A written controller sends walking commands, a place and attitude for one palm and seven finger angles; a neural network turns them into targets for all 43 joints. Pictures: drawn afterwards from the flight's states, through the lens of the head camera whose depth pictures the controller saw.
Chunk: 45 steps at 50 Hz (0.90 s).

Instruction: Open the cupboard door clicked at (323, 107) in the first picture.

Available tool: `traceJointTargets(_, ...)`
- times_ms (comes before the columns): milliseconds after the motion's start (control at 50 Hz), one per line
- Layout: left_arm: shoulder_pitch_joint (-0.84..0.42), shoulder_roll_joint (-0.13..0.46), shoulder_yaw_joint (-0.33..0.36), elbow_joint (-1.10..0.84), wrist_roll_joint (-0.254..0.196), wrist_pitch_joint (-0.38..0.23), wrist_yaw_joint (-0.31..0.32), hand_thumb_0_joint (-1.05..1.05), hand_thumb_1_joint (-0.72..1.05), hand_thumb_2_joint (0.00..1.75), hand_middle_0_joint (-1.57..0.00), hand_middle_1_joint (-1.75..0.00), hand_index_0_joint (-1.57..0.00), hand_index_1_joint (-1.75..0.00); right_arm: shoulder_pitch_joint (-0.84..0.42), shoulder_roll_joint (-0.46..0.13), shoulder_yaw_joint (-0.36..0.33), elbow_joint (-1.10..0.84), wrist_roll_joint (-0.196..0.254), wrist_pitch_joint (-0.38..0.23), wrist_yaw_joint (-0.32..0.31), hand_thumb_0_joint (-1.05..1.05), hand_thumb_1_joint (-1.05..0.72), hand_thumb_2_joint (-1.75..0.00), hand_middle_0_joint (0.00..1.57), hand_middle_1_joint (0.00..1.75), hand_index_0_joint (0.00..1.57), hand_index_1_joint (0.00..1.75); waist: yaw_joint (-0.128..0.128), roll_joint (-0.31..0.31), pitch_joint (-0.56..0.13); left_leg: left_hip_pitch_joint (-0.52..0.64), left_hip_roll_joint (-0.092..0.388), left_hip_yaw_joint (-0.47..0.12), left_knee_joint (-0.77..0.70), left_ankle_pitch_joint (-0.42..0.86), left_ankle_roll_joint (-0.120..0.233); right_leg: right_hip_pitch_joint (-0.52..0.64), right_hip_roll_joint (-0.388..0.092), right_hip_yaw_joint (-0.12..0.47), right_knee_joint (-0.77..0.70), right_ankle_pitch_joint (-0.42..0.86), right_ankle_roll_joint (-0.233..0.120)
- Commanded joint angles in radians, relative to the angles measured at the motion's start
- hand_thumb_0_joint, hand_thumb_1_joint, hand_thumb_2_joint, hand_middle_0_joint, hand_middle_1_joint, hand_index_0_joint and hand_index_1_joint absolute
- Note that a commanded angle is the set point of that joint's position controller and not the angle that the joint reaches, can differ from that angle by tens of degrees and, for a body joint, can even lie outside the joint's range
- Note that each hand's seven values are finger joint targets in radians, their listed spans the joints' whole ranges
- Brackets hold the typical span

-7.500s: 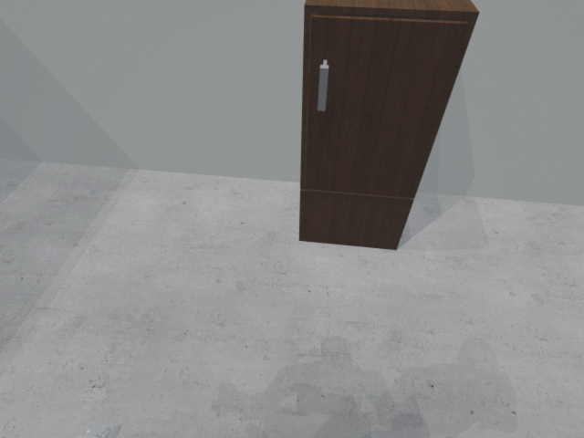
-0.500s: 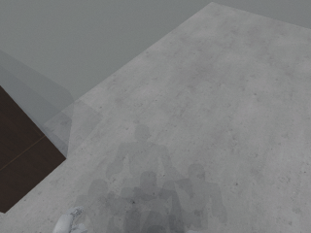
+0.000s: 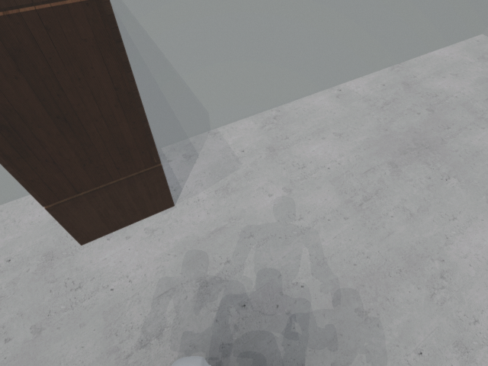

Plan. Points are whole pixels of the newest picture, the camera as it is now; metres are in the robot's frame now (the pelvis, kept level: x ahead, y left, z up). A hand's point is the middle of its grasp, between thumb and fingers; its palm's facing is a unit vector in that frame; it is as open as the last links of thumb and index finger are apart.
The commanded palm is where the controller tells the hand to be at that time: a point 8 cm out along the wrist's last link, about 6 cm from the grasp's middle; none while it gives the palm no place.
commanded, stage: turn to face it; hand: left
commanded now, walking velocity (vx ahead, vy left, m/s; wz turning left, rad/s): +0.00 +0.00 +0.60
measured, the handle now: out of the picture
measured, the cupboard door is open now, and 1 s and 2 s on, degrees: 0 0 0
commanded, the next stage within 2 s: take the last steps up to it in 0.84 s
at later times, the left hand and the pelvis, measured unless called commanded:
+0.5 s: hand out of the picture +0.08 +0.24 -0.14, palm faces +0.27 -0.93 -0.26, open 7.4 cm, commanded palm none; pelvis +0.00 +0.01 +0.01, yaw +16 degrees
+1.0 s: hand out of the picture -0.09 +0.15 -0.15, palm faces +0.53 -0.81 -0.25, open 7.4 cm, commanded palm none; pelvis -0.02 -0.03 +0.01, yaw +31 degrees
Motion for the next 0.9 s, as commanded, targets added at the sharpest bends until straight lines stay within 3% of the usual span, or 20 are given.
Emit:
traceJointTargets(0,0.005,0.156,0.057,-0.087,-0.018,-0.008,0.007,0.0,0.9,0.9,-0.2,-0.3,-0.2,-0.3,0.137,-0.194,-0.041,-0.063,-0.011,-0.06,-0.003,0.0,-0.9,-0.9,0.2,0.3,0.2,0.3,-0.085,0.159,-0.231,0.361,0.17,-0.256,-0.357,0.456,0.115,-0.181,-0.074,0.074,0.274,0.153,0.016)
traceJointTargets(20,-0.05,0.091,0.034,-0.136,-0.019,-0.005,0.005,0.0,0.9,0.9,-0.2,-0.3,-0.2,-0.3,0.2,-0.284,-0.061,-0.048,-0.005,-0.06,-0.013,0.0,-0.9,-0.9,0.2,0.3,0.2,0.3,-0.112,0.369,-0.227,0.41,0.371,-0.503,-0.382,0.879,0.229,-0.389,0.044,0.141,0.466,-0.356,0.073)
traceJointTargets(40,-0.087,0.126,0.034,-0.14,-0.012,0.006,0.01,0.0,0.9,0.9,-0.2,-0.3,-0.2,-0.3,0.222,-0.276,-0.055,-0.028,-0.004,-0.054,-0.019,0.0,-0.9,-0.9,0.2,0.3,0.2,0.3,-0.115,0.244,-0.235,0.378,0.396,-0.442,-0.356,0.838,0.281,-0.379,0.028,0.24,0.553,-0.328,0.052)
traceJointTargets(60,-0.114,0.109,0.036,-0.126,-0.008,0.011,0.014,0.0,0.9,0.9,-0.2,-0.3,-0.2,-0.3,0.189,-0.235,-0.047,-0.029,-0.007,-0.06,-0.031,0.0,-0.9,-0.9,0.2,0.3,0.2,0.3,-0.109,0.266,-0.202,0.348,0.323,-0.416,-0.366,0.814,0.255,-0.412,0.023,0.267,0.579,-0.263,0.053)
traceJointTargets(100,-0.113,0.124,0.045,-0.097,-0.011,0.005,0.003,0.0,0.9,0.9,-0.2,-0.3,-0.2,-0.3,0.084,-0.184,-0.028,-0.064,-0.01,-0.063,-0.041,0.0,-0.9,-0.9,0.2,0.3,0.2,0.3,-0.068,0.2,-0.144,0.271,0.236,-0.339,-0.367,0.726,0.217,-0.401,0.032,0.295,0.616,-0.118,0.062)
traceJointTargets(120,-0.082,0.126,0.049,-0.083,-0.012,0.005,0.0,0.0,0.9,0.9,-0.2,-0.3,-0.2,-0.3,0.046,-0.169,-0.021,-0.078,-0.01,-0.065,-0.04,0.0,-0.9,-0.9,0.2,0.3,0.2,0.3,-0.042,0.177,-0.137,0.253,0.203,-0.305,-0.376,0.693,0.201,-0.378,0.038,0.294,0.617,-0.069,0.065)
traceJointTargets(160,-0.055,0.126,0.049,-0.067,-0.011,0.007,-0.002,0.0,0.9,0.9,-0.2,-0.3,-0.2,-0.3,0.033,-0.16,-0.018,-0.086,-0.007,-0.069,-0.038,0.0,-0.9,-0.9,0.2,0.3,0.2,0.3,-0.029,0.144,-0.136,0.225,0.168,-0.279,-0.396,0.629,0.19,-0.346,0.052,0.296,0.596,-0.011,0.072)
traceJointTargets(300,-0.127,0.126,0.049,-0.1,-0.011,0.007,0.006,0.0,0.9,0.9,-0.2,-0.3,-0.2,-0.3,0.092,-0.156,-0.028,-0.073,-0.009,-0.066,-0.035,0.0,-0.9,-0.9,0.2,0.3,0.2,0.3,-0.051,0.16,-0.119,0.218,0.156,-0.395,-0.432,0.469,0.215,-0.34,0.077,0.324,0.476,-0.001,0.087)
traceJointTargets(400,-0.197,0.109,0.039,-0.141,-0.018,0.001,0.011,0.0,0.9,0.9,-0.2,-0.3,-0.2,-0.3,0.126,-0.159,-0.039,-0.065,-0.017,-0.058,-0.036,0.0,-0.9,-0.9,0.2,0.3,0.2,0.3,-0.073,0.163,-0.129,0.231,0.161,-0.495,-0.392,0.521,0.249,-0.299,0.115,0.331,0.315,-0.086,0.076)
traceJointTargets(480,-0.163,0.096,0.031,-0.141,-0.027,-0.008,0.015,0.0,0.9,0.9,-0.2,-0.3,-0.2,-0.3,0.108,-0.159,-0.042,-0.069,-0.018,-0.051,-0.036,0.0,-0.9,-0.9,0.2,0.3,0.2,0.3,-0.055,0.176,-0.16,0.174,0.13,-0.531,-0.344,0.618,0.238,-0.152,0.166,0.319,0.127,-0.086,0.054)
traceJointTargets(520,-0.089,0.1,0.035,-0.125,-0.031,-0.016,0.019,0.0,0.9,0.9,-0.2,-0.3,-0.2,-0.3,0.082,-0.15,-0.045,-0.077,-0.013,-0.048,-0.034,0.0,-0.9,-0.9,0.2,0.3,0.2,0.3,-0.022,0.172,-0.193,0.114,0.093,-0.526,-0.301,0.582,0.203,-0.011,0.179,0.31,-0.054,0.036,0.044)
traceJointTargets(540,-0.048,0.117,0.039,-0.113,-0.031,-0.023,0.023,0.0,0.9,0.9,-0.2,-0.3,-0.2,-0.3,0.074,-0.137,-0.042,-0.079,-0.008,-0.047,-0.032,0.0,-0.9,-0.9,0.2,0.3,0.2,0.3,0.002,0.124,-0.206,0.034,0.056,-0.503,-0.26,0.48,0.163,0.114,0.158,0.315,-0.192,0.144,0.039)
traceJointTargets(560,-0.015,0.175,0.049,-0.108,-0.019,-0.033,0.028,0.0,0.9,0.9,-0.2,-0.3,-0.2,-0.3,0.093,-0.085,-0.036,-0.082,0.002,-0.048,-0.026,0.0,-0.9,-0.9,0.2,0.3,0.2,0.3,0.012,-0.032,-0.227,-0.118,-0.019,-0.413,-0.143,0.248,0.098,0.27,0.003,0.448,-0.305,0.146,0.0)
traceJointTargets(580,-0.016,0.259,0.064,-0.113,-0.005,-0.037,0.033,0.0,0.9,0.9,-0.2,-0.3,-0.2,-0.3,0.097,-0.034,-0.028,-0.105,0.003,-0.049,-0.025,0.0,-0.9,-0.9,0.2,0.3,0.2,0.3,0.017,-0.29,-0.197,-0.29,-0.159,-0.204,0.091,-0.14,0.021,0.296,-0.264,0.708,-0.338,0.23,-0.115)
traceJointTargets(600,-0.027,0.251,0.057,-0.125,-0.011,-0.028,0.034,0.0,0.9,0.9,-0.2,-0.3,-0.2,-0.3,0.081,-0.087,-0.043,-0.105,-0.011,-0.04,-0.029,0.0,-0.9,-0.9,0.2,0.3,0.2,0.3,0.013,-0.205,-0.168,-0.241,-0.119,-0.212,0.281,-0.203,0.027,0.122,-0.324,0.697,-0.333,0.272,-0.186)
traceJointTargets(620,-0.102,0.202,0.05,-0.14,-0.013,-0.028,0.035,0.0,0.9,0.9,-0.2,-0.3,-0.2,-0.3,0.111,-0.09,-0.047,-0.08,-0.015,-0.024,-0.023,0.0,-0.9,-0.9,0.2,0.3,0.2,0.3,-0.028,-0.138,-0.121,-0.213,-0.094,-0.23,0.394,-0.113,0.03,0.008,-0.253,0.599,-0.364,0.107,-0.181)
traceJointTargets(640,-0.16,0.182,0.046,-0.147,-0.014,-0.027,0.031,0.0,0.9,0.9,-0.2,-0.3,-0.2,-0.3,0.122,-0.075,-0.047,-0.057,-0.018,-0.012,-0.017,0.0,-0.9,-0.9,0.2,0.3,0.2,0.3,-0.051,-0.165,-0.07,-0.21,-0.076,-0.209,0.448,-0.072,0.024,-0.058,-0.199,0.562,-0.383,0.025,-0.151)
traceJointTargets(680,-0.195,0.133,0.029,-0.142,-0.015,-0.029,0.026,0.0,0.9,0.9,-0.2,-0.3,-0.2,-0.3,0.148,-0.069,-0.044,-0.029,-0.02,-0.007,-0.007,0.0,-0.9,-0.9,0.2,0.3,0.2,0.3,-0.077,-0.148,-0.004,-0.205,-0.05,-0.171,0.504,0.032,0.013,-0.109,-0.117,0.42,-0.361,0.083,-0.112)
traceJointTargets(720,-0.132,0.123,0.026,-0.124,-0.015,-0.038,0.023,0.0,0.9,0.9,-0.2,-0.3,-0.2,-0.3,0.144,-0.057,-0.034,-0.022,-0.018,-0.01,-0.007,0.0,-0.9,-0.9,0.2,0.3,0.2,0.3,-0.057,-0.175,-0.018,-0.222,-0.05,-0.148,0.494,0.071,-0.001,-0.035,-0.091,0.355,-0.335,0.194,-0.107)
traceJointTargets(880,0.036,0.164,0.041,-0.035,0.004,-0.039,0.023,0.0,0.9,0.9,-0.2,-0.3,-0.2,-0.3,0.002,-0.027,-0.009,-0.034,-0.006,-0.019,-0.014,0.0,-0.9,-0.9,0.2,0.3,0.2,0.3,0.022,-0.183,-0.061,-0.132,-0.025,-0.076,0.166,-0.067,-0.011,0.092,-0.151,0.347,-0.27,0.421,-0.168)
